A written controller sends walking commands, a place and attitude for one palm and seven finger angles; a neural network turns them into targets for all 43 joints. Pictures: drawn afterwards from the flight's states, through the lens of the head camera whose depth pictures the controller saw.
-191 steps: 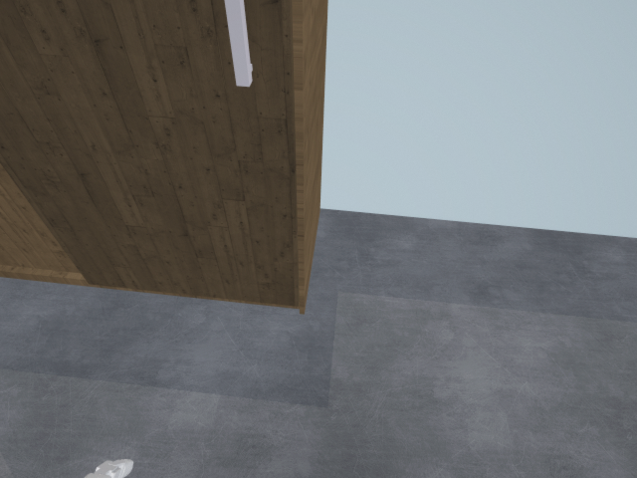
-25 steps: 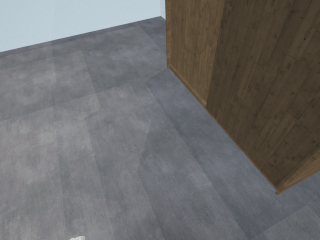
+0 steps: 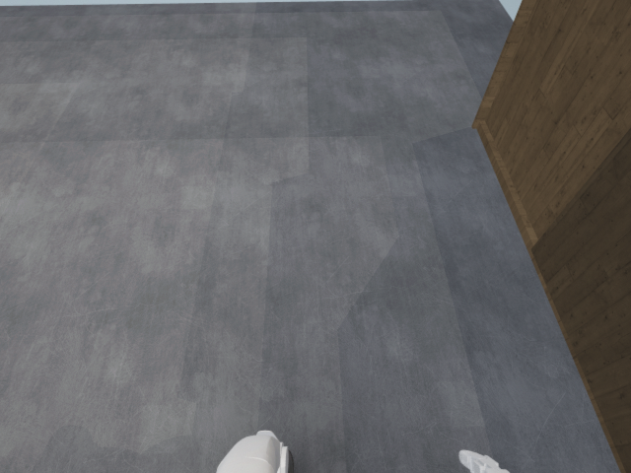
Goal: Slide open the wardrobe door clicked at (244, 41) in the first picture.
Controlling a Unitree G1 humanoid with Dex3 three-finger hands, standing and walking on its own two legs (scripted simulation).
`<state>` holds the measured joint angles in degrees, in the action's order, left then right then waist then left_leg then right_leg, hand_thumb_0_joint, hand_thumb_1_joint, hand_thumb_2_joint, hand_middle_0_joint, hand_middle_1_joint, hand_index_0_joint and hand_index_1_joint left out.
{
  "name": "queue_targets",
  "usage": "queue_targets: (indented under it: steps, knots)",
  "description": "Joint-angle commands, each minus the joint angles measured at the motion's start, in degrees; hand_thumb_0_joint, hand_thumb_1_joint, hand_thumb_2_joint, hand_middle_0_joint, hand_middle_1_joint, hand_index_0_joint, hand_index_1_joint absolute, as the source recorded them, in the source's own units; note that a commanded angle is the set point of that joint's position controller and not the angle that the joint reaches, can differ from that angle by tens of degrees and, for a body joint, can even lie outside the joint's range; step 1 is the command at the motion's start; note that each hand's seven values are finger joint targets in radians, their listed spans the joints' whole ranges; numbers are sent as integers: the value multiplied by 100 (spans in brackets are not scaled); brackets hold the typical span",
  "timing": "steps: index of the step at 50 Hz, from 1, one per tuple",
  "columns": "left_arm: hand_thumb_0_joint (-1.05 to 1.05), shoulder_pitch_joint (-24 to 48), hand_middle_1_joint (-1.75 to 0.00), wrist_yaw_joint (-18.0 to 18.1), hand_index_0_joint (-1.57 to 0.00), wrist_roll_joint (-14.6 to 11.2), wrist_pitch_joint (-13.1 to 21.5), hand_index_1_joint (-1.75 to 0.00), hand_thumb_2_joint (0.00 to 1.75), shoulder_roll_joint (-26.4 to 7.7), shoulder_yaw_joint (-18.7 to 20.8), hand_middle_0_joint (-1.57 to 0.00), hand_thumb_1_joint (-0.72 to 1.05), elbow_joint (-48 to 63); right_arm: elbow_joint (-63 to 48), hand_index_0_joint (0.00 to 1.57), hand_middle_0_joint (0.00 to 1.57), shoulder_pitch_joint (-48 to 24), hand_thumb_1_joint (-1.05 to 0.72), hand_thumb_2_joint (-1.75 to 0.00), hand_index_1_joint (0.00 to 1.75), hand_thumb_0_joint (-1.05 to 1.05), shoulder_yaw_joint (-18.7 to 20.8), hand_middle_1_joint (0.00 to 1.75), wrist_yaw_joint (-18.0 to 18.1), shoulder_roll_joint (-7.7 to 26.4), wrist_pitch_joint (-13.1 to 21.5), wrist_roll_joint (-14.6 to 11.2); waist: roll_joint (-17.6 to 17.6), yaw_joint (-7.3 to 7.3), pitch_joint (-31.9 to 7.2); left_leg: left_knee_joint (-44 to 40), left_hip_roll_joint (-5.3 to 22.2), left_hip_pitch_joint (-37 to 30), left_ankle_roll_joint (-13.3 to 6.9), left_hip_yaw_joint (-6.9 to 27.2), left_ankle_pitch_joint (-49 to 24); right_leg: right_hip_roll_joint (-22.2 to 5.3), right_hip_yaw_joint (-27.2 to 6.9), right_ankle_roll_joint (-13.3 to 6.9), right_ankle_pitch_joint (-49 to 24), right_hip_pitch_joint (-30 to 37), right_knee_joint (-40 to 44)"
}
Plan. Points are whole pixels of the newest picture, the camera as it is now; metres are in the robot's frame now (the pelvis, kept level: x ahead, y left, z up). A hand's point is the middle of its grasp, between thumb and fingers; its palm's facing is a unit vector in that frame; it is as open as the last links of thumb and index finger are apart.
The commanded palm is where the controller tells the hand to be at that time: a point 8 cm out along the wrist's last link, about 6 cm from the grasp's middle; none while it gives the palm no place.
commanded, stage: walk to a spot facing it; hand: right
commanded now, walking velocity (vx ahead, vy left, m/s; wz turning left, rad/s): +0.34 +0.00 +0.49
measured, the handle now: out of the picture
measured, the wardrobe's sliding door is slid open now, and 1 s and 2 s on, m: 0.00 0.00 0.00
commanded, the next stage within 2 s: turn to face it in 0.92 s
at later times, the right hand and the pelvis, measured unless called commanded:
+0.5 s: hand (467, 440) +0.21 -0.20 -0.18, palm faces -0.05 +0.98 -0.18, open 7.4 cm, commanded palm none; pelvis +0.22 -0.01 +0.00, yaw +11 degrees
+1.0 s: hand (417, 251) +0.53 -0.12 -0.15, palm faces -0.47 +0.86 -0.20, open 7.4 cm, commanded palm none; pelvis +0.34 -0.01 +0.01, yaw +30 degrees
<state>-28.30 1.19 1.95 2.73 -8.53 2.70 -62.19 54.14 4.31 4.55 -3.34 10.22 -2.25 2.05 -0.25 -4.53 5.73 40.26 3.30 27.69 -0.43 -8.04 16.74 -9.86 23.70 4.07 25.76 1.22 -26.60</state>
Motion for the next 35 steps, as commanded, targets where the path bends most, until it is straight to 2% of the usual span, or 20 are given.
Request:
queue_targets:
  steps: [1, 2, 3, 4, 5, 7, 9, 11, 15, 19, 21, 22, 23, 24, 25, 26, 27, 29, 31, 35]
  knots:
    - [0, 160, -30, -111, -20, -149, 100, -30, 90, -951, 201, -20, 90, 646, 106, 20, 20, 1974, -90, -90, 30, 0, 325, 30, 120, 1304, 470, 7, 685, 1336, -1842, -1284, 561, -4209, -738, 1017, -174, -630, -352, -240, -2992, -2227, -3335]
    - [0, 485, -30, -89, -20, -184, 123, -30, 90, -631, 110, -20, 90, 990, 220, 20, 20, 2509, -90, -90, 30, 0, 437, 30, 222, 1893, 479, -120, 1547, 1407, -2202, -1781, 2065, -5094, -1413, 3886, -1107, 294, -949, 57, 897, -4067, -5020]
    - [0, 1026, -30, -59, -20, -173, 90, -30, 90, -785, 145, -20, 90, 1099, 200, 20, 20, 2345, -90, -90, 30, 0, 482, 30, 292, 2036, 417, -207, 1168, 1400, -1926, -2221, 2247, -4384, -1535, 4125, -742, 129, -1818, -90, 713, -4380, -5581]
    - [0, 1369, -30, -40, -20, -134, 83, -30, 90, -756, 207, -20, 90, 1177, 34, 20, 20, 1872, -90, -90, 30, 0, 409, 30, 310, 1687, 392, -195, 558, 1206, -1235, -2427, 2055, -3536, -1428, 3895, -193, 25, -2100, -132, 112, -4456, -5724]
    - [0, 1343, -30, -52, -20, -77, 81, -30, 90, -714, 185, -20, 90, 1097, -86, 20, 20, 1337, -90, -90, 30, 0, 276, 30, 328, 1338, 430, -175, 290, 908, -723, -2471, 1777, -2826, -1258, 3143, -391, -222, -2212, -134, -464, -4350, -5333]
    - [0, 954, -30, -69, -20, -2, -60, -30, 90, -596, 162, -20, 90, 859, -146, 20, 20, 928, -90, -90, 30, 0, 129, 30, 342, 965, 544, -117, 480, 453, -439, -2566, 1229, -1744, -950, 2032, -1376, -249, -2108, -54, -846, -3676, -4654]
    - [0, 708, -30, -96, -20, 5, -129, -30, 90, -527, 176, -20, 90, 770, -79, 20, 20, 912, -90, -90, 30, 0, 96, 30, 348, 880, 611, -66, 659, 252, -497, -2559, 923, -1462, -891, 1595, -1726, -128, -2038, 2, -997, -3411, -4201]
    - [0, 881, -30, -126, -20, 11, -145, -30, 90, -548, 158, -20, 90, 845, -57, 20, 20, 994, -90, -90, 30, 0, 95, 30, 332, 854, 652, -78, 702, 245, -506, -2616, 762, -1502, -913, 1472, -1653, -50, -2024, 57, -1291, -3558, -3831]
    - [0, 1811, -30, -217, -20, -12, -88, -30, 90, -569, 140, -20, 90, 1226, 71, 20, 20, 1350, -90, -90, 30, 0, 60, 30, 355, 819, 706, -74, 711, 458, -239, -2638, 797, -1648, -985, 1662, -1617, 2, -2020, 65, -1626, -3773, -2787]
    - [0, 2487, -30, -270, -20, -38, -4, -30, 90, -540, 85, -20, 90, 1450, 175, 20, 20, 1646, -90, -90, 30, 0, 47, 30, 390, 920, 683, -64, 689, 667, -158, -2447, 853, -1957, -886, 1814, -2071, 296, -1873, -57, -1606, -3283, -1584]
    - [0, 2517, -30, -252, -20, -61, 46, -30, 90, -615, 93, -20, 90, 1503, 147, 20, 20, 1635, -90, -90, 30, 0, 78, 30, 403, 1023, 646, -69, 769, 654, -168, -2269, 933, -1941, -869, 1945, -2273, 423, -1868, -155, -1456, -2735, -1169]
    - [0, 2349, -30, -221, -20, -64, 65, -30, 90, -694, 121, -20, 90, 1453, 141, 20, 20, 1573, -90, -90, 30, 0, 92, 30, 401, 1056, 628, -75, 726, 518, -187, -2050, 884, -1824, -811, 1937, -2427, 534, -1808, -182, -1463, -2280, -888]
    - [0, 1812, -30, -166, -20, -50, 89, -30, 90, -827, 157, -20, 90, 1305, 105, 20, 20, 1428, -90, -90, 30, 0, 118, 30, 398, 1099, 607, -93, 624, 242, -386, -1464, 668, -1665, -683, 1777, -2626, 656, -1749, -209, -1640, -1512, -413]
    - [0, 999, -30, -86, -20, -25, 128, -30, 90, -1162, 234, -20, 90, 1050, 82, 20, 20, 1412, -90, -90, 30, 0, 122, 30, 383, 962, 600, -111, 96, -71, -831, -290, 351, -1123, -492, 1675, -2386, 418, -2009, -273, -1782, -185, -61]
    - [0, 190, -30, -27, -20, 85, 168, -30, 90, -1901, 389, -20, 90, 903, 11, 20, 20, 1711, -90, -90, 30, 0, 121, 30, 324, 632, 559, -197, -1569, -268, -1658, 1567, -495, -44, -141, 853, -37, -1292, -3885, -763, -2081, 1104, 216]
    - [0, 65, -30, -6, -20, 11, 100, -30, 90, -1980, 327, -20, 90, 846, -40, 20, 20, 1816, -90, -90, 30, 0, 74, 30, 309, 616, 566, -176, -1980, -179, -1859, 2974, -622, 625, -50, 913, 1761, -2112, -4859, -1114, -2058, 1180, 845]
    - [0, 536, -30, 32, -20, -62, 87, -30, 90, -1723, 275, -20, 90, 923, 21, 20, 20, 1585, -90, -90, 30, 0, 96, 30, 321, 727, 501, -152, -1410, -97, -1557, 3579, -304, 755, -33, 1172, 1435, -2126, -4590, -1112, -1614, 427, 1076]
    - [0, 1363, -30, 19, -20, -63, 118, -30, 90, -1107, 105, -20, 90, 1124, 4, 20, 20, 1228, -90, -90, 30, 0, 109, 30, 186, 635, 427, -80, -481, 277, -400, 3569, 145, 699, 75, 930, 687, -1601, -3452, -1017, -1673, -1071, 1241]
    - [0, 1622, -30, 38, -20, -75, 131, -30, 90, -874, 55, -20, 90, 1074, 136, 20, 20, 1695, -90, -90, 30, 0, 122, 30, 165, 344, 211, -55, -831, 611, -425, 3439, 156, 252, 195, 801, 183, -1117, -2250, -747, -2202, -1620, 1218]
    - [0, 1466, -30, 81, -20, -104, 116, -30, 90, -776, 80, -20, 90, 944, 68, 20, 20, 1694, -90, -90, 30, 0, 180, 30, 182, 270, 19, -46, -743, 650, -549, 3345, 223, 459, 346, 737, -293, -1050, -1659, -842, -2755, -1515, 1170]
